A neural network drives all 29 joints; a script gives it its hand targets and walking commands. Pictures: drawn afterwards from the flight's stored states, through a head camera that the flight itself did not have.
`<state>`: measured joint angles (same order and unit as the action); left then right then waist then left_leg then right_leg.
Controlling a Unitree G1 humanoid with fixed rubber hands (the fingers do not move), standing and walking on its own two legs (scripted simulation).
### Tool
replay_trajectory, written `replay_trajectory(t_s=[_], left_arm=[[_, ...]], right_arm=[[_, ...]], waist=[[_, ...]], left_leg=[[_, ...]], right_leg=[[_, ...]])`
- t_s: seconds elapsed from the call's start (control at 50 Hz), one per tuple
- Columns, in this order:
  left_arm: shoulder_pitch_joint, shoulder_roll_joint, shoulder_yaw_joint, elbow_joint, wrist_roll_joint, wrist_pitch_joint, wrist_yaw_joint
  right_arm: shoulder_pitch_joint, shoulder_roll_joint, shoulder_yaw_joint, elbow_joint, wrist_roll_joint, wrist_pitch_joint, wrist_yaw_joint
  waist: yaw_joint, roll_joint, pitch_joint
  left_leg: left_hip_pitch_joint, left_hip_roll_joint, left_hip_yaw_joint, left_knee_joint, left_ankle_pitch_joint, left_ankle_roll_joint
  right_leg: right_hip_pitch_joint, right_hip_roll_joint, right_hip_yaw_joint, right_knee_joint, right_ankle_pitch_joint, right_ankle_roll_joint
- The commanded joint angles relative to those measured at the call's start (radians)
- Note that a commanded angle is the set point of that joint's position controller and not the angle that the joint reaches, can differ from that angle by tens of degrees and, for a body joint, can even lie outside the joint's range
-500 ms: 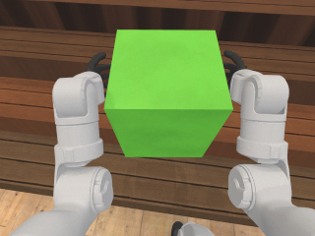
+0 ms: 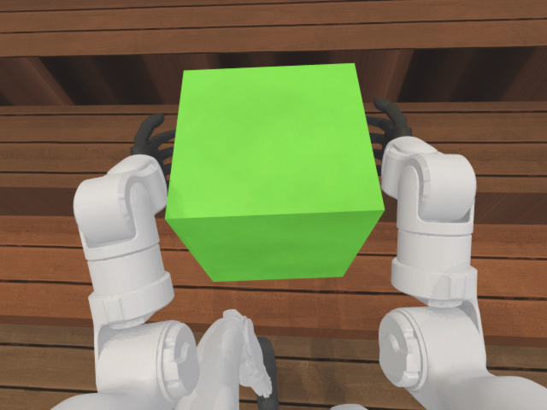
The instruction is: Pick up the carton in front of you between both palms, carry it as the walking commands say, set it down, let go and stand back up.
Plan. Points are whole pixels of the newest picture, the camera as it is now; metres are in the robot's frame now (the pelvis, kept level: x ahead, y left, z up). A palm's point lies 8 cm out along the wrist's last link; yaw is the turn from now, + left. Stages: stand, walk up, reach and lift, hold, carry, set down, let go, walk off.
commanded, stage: carry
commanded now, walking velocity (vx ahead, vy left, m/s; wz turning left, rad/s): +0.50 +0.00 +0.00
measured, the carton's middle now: (274, 187) +0.39 -0.02 +0.05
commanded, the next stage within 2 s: none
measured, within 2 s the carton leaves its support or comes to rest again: neither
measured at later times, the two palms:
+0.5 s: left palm out of the picture +0.68 +0.16 +0.39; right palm out of the picture +0.70 -0.14 +0.41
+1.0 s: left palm out of the picture +1.03 +0.18 +0.52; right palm out of the picture +1.00 -0.12 +0.50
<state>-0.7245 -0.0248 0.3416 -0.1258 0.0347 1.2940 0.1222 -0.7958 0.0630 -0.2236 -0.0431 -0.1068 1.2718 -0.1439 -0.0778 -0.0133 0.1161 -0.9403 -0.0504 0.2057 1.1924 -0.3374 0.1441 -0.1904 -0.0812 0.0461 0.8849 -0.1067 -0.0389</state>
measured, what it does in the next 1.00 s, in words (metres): climbs: right foot 0.18 m higher, then left foot 0.18 m higher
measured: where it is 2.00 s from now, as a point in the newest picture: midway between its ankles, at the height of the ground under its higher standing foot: outside the picture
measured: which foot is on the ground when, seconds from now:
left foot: down 0.00-0.48, up 0.50-0.94, down 0.96-1.00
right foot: up 0.00-0.44, down 0.46-0.98, up 1.00-1.00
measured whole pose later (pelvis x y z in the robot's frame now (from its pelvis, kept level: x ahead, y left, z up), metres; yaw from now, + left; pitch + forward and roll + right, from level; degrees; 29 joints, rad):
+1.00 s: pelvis +0.63 +0.08 +0.35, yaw +1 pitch +4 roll +5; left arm -0.91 0.02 0.38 0.21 0.10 1.37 0.10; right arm -0.93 -0.04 -0.22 0.28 -0.05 1.34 -0.16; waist -0.14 0.00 -0.01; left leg -0.96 0.01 0.21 1.19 -0.33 0.13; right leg -0.13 -0.20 0.02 0.68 -0.12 -0.03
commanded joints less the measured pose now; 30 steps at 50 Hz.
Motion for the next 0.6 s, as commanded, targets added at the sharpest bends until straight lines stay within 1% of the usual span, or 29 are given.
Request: replay_trajectory(t_s=[0.0, 0.02, 0.04, 0.06, 0.08, 0.1, 0.14, 0.16, 0.18, 0.2, 0.22, 0.24, 0.26, 0.28, 0.3, 0.32, 0.34, 0.36, 0.38, 0.4, 0.42, 0.44, 0.46, 0.48, 0.5, 0.52, 0.54, 0.56, 0.58], left_arm=[[-0.700, -0.923, -0.712, -0.027, -0.325, -0.019, -0.243], [-0.687, -0.923, -0.681, -0.044, -0.292, -0.026, -0.233], [-0.698, -0.902, -0.659, -0.057, -0.262, -0.030, -0.225], [-0.702, -0.891, -0.641, -0.060, -0.237, -0.035, -0.218], [-0.701, -0.876, -0.625, -0.047, -0.220, -0.041, -0.209], [-0.684, -0.865, -0.626, -0.033, -0.208, -0.047, -0.202], [-0.652, -0.847, -0.628, 0.002, -0.179, -0.057, -0.193], [-0.633, -0.844, -0.630, 0.025, -0.166, -0.060, -0.189], [-0.613, -0.835, -0.631, 0.057, -0.154, -0.058, -0.185], [-0.624, -0.823, -0.635, 0.081, -0.154, -0.054, -0.181], [-0.638, -0.807, -0.631, 0.109, -0.154, -0.045, -0.175], [-0.653, -0.788, -0.620, 0.136, -0.152, -0.035, -0.168], [-0.675, -0.770, -0.602, 0.157, -0.144, -0.025, -0.159], [-0.711, -0.749, -0.599, 0.165, -0.146, -0.014, -0.149], [-0.764, -0.739, -0.588, 0.167, -0.150, -0.001, -0.138], [-0.815, -0.730, -0.580, 0.170, -0.160, 0.013, -0.128], [-0.865, -0.728, -0.586, 0.160, -0.177, 0.029, -0.118], [-0.897, -0.740, -0.587, 0.198, -0.197, 0.054, -0.114], [-0.913, -0.776, -0.605, 0.225, -0.237, 0.077, -0.113], [-0.939, -0.823, -0.627, 0.231, -0.296, 0.093, -0.116], [-0.999, -0.876, -0.635, 0.220, -0.343, 0.104, -0.122], [-1.040, -0.930, -0.634, 0.218, -0.388, 0.108, -0.133], [-1.060, -0.984, -0.638, 0.232, -0.433, 0.104, -0.149], [-1.034, -1.008, -0.651, 0.244, -0.466, 0.081, -0.168], [-1.060, -1.071, -0.660, 0.240, -0.517, 0.074, -0.192], [-1.135, -1.130, -0.677, 0.209, -0.562, 0.058, -0.215], [-1.230, -1.182, -0.692, 0.154, -0.604, 0.045, -0.234], [-1.303, -1.215, -0.703, 0.129, -0.640, 0.036, -0.247], [-1.332, -1.224, -0.701, 0.115, -0.663, 0.029, -0.255]], right_arm=[[-0.673, 1.055, 0.766, -0.109, 0.517, -0.019, 0.216], [-0.711, 1.080, 0.780, -0.134, 0.557, -0.032, 0.230], [-0.767, 1.117, 0.794, -0.166, 0.588, -0.044, 0.242], [-0.807, 1.137, 0.793, -0.182, 0.613, -0.051, 0.251], [-0.833, 1.145, 0.800, -0.182, 0.635, -0.052, 0.260], [-0.837, 1.151, 0.809, -0.177, 0.649, -0.052, 0.266], [-0.843, 1.142, 0.796, -0.148, 0.656, -0.050, 0.277], [-0.839, 1.131, 0.783, -0.129, 0.652, -0.046, 0.281], [-0.833, 1.111, 0.764, -0.104, 0.648, -0.039, 0.285], [-0.836, 1.085, 0.737, -0.073, 0.639, -0.030, 0.290], [-0.820, 1.059, 0.710, -0.019, 0.628, -0.017, 0.295], [-0.801, 1.036, 0.677, 0.037, 0.618, -0.005, 0.301], [-0.794, 1.017, 0.644, 0.085, 0.608, 0.005, 0.308], [-0.807, 0.996, 0.609, 0.117, 0.598, 0.014, 0.314], [-0.820, 0.972, 0.578, 0.145, 0.595, 0.025, 0.320], [-0.846, 0.936, 0.543, 0.166, 0.589, 0.037, 0.318], [-0.860, 0.914, 0.513, 0.177, 0.579, 0.053, 0.311], [-0.905, 0.899, 0.484, 0.173, 0.568, 0.071, 0.303], [-0.872, 0.871, 0.452, 0.197, 0.548, 0.094, 0.291], [-0.887, 0.844, 0.423, 0.192, 0.527, 0.109, 0.280], [-0.883, 0.834, 0.387, 0.212, 0.495, 0.122, 0.272], [-0.873, 0.832, 0.356, 0.226, 0.468, 0.127, 0.266], [-0.888, 0.805, 0.327, 0.243, 0.428, 0.128, 0.258], [-0.796, 0.820, 0.313, 0.276, 0.373, 0.124, 0.251], [-0.804, 0.790, 0.272, 0.291, 0.322, 0.114, 0.242], [-0.817, 0.779, 0.253, 0.278, 0.295, 0.108, 0.235], [-0.857, 0.774, 0.245, 0.246, 0.283, 0.102, 0.228], [-0.895, 0.768, 0.231, 0.235, 0.266, 0.095, 0.219], [-0.904, 0.750, 0.220, 0.213, 0.257, 0.091, 0.210]], waist=[[-0.081, 0.180, -1.130], [-0.058, 0.088, -1.023], [-0.033, 0.044, -0.882], [-0.044, 0.044, -0.778], [-0.035, 0.015, -0.748], [-0.032, -0.008, -0.718], [-0.046, -0.044, -0.665], [-0.045, -0.046, -0.640], [-0.058, -0.010, -0.643], [-0.066, 0.054, -0.629], [-0.080, 0.104, -0.626], [-0.092, 0.092, -0.599], [-0.089, 0.069, -0.551], [-0.041, 0.040, -0.490], [-0.016, 0.049, -0.435], [0.014, 0.043, -0.381], [0.034, 0.093, -0.320], [0.083, 0.156, -0.368], [0.091, 0.231, -0.460], [0.152, 0.316, -0.577], [0.232, 0.372, -0.678], [0.280, 0.323, -0.738], [0.304, 0.194, -0.775], [0.249, -0.258, -0.805], [0.204, -0.126, -0.853], [0.186, -0.011, -0.799], [0.155, 0.077, -0.671], [0.107, 0.096, -0.601], [0.093, 0.111, -0.559]], left_leg=[[1.284, 0.344, -0.934, -0.597, 1.027, 0.287], [1.224, 0.315, -0.886, -0.603, 0.767, 0.239], [1.161, 0.294, -0.827, -0.637, 0.564, 0.185], [1.115, 0.267, -0.782, -0.668, 0.394, 0.159], [1.087, 0.258, -0.713, -0.695, 0.342, 0.125], [1.110, 0.256, -0.639, -0.725, 0.415, 0.105], [1.168, 0.284, -0.580, -0.749, 0.586, 0.118], [1.217, 0.291, -0.549, -0.741, 0.680, 0.107], [1.244, 0.294, -0.512, -0.747, 0.808, 0.115], [1.280, 0.313, -0.515, -0.750, 0.845, 0.137], [1.351, 0.337, -0.544, -0.746, 0.767, 0.167], [1.404, 0.352, -0.562, -0.752, 0.660, 0.179], [1.406, 0.362, -0.551, -0.789, 0.549, 0.173], [1.282, 0.309, -0.495, -0.831, 0.394, 0.128], [1.163, 0.276, -0.431, -0.916, 0.253, 0.102], [0.934, 0.244, -0.354, -1.066, 0.305, 0.108], [0.741, 0.206, -0.249, -1.182, 0.418, 0.103], [0.585, 0.161, -0.082, -1.118, 0.935, 0.093], [0.617, 0.180, -0.064, -1.006, 1.465, 0.100], [0.719, 0.230, -0.048, -0.844, 1.817, 0.091], [0.833, 0.269, -0.055, -0.664, 2.042, 0.066], [0.870, 0.246, -0.056, -0.427, 2.042, 0.021], [0.728, 0.191, -0.132, -0.046, 1.507, -0.041], [0.360, -0.092, -0.201, 0.490, 0.254, -0.165], [0.278, -0.085, -0.390, 0.835, 0.156, -0.108], [0.170, -0.066, -0.409, 0.896, 0.152, -0.070], [0.079, -0.014, -0.378, 0.845, 0.133, -0.040], [0.052, 0.037, -0.380, 0.793, 0.145, -0.023], [0.055, 0.060, -0.363, 0.741, 0.161, -0.018]], right_leg=[[-0.377, 0.256, 0.220, 1.193, -0.085, -0.010], [-0.489, 0.222, 0.195, 1.199, -0.112, -0.018], [-0.594, 0.169, 0.163, 1.128, -0.138, -0.030], [-0.671, 0.148, 0.146, 1.096, -0.145, -0.047], [-0.667, 0.126, 0.121, 1.054, -0.125, -0.057], [-0.684, 0.118, 0.071, 0.964, -0.151, -0.060], [-0.758, 0.108, -0.015, 0.850, -0.247, -0.063], [-0.813, 0.095, -0.031, 0.814, -0.277, -0.070], [-0.866, 0.110, -0.095, 0.866, -0.272, -0.080], [-0.971, 0.110, -0.112, 0.984, -0.303, -0.089], [-1.131, 0.095, -0.110, 1.170, -0.385, -0.105], [-1.278, 0.074, -0.081, 1.282, -0.462, -0.116], [-1.368, 0.059, -0.072, 1.339, -0.496, -0.118], [-1.334, 0.033, -0.089, 1.252, -0.487, -0.116], [-1.274, 0.023, -0.143, 1.160, -0.452, -0.106], [-1.041, 0.017, -0.218, 0.921, -0.415, -0.100], [-0.822, 0.025, -0.260, 0.716, -0.395, -0.104], [-0.514, 0.070, -0.310, 0.565, -0.293, -0.126], [-0.364, 0.143, -0.373, 0.500, -0.192, -0.140], [-0.288, 0.165, -0.378, 0.441, -0.167, -0.152], [-0.200, 0.189, -0.349, 0.326, -0.206, -0.144], [-0.077, 0.247, -0.298, 0.087, -0.229, -0.138], [0.075, 0.133, 0.024, -0.128, -0.110, -0.239], [0.232, -0.153, 0.719, -0.450, 0.336, -0.444], [0.246, -0.192, 0.790, -0.465, 0.226, -0.464], [0.208, -0.161, 0.730, -0.431, 0.002, -0.410], [0.139, -0.146, 0.625, -0.427, -0.132, -0.323], [0.093, -0.141, 0.529, -0.445, -0.205, -0.266], [0.031, -0.140, 0.424, -0.441, -0.300, -0.218]])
